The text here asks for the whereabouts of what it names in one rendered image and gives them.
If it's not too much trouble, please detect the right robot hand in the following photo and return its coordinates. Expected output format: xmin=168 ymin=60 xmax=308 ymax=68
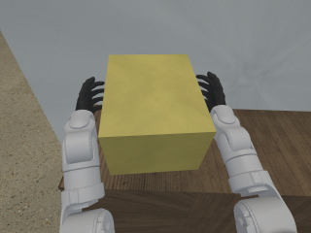
xmin=196 ymin=72 xmax=226 ymax=114

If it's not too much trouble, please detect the left robot forearm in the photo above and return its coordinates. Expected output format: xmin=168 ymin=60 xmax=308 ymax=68
xmin=59 ymin=110 xmax=105 ymax=233

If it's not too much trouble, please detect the right robot forearm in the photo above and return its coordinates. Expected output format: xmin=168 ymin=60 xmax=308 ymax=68
xmin=210 ymin=105 xmax=297 ymax=231

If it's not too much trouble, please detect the left robot hand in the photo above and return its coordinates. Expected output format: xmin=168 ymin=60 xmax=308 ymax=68
xmin=75 ymin=77 xmax=105 ymax=114

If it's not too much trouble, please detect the carton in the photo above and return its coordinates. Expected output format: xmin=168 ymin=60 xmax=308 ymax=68
xmin=98 ymin=54 xmax=217 ymax=176

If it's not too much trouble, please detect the pedestal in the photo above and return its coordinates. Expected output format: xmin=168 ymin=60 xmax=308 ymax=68
xmin=58 ymin=104 xmax=311 ymax=233

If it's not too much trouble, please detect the robot right upper arm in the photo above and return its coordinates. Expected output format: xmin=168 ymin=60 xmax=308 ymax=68
xmin=233 ymin=195 xmax=297 ymax=233

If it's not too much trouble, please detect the robot left upper arm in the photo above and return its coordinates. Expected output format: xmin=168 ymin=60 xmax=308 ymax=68
xmin=60 ymin=208 xmax=116 ymax=233

